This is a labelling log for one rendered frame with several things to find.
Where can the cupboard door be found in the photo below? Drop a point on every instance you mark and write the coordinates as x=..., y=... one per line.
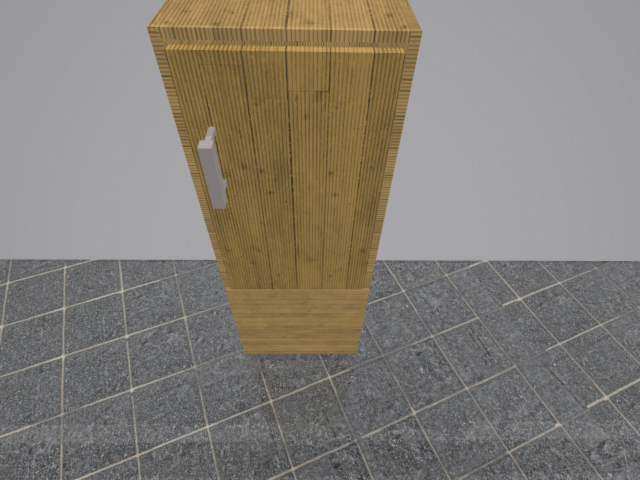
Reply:
x=302, y=138

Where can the handle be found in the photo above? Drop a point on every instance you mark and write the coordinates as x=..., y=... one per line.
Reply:
x=210, y=165

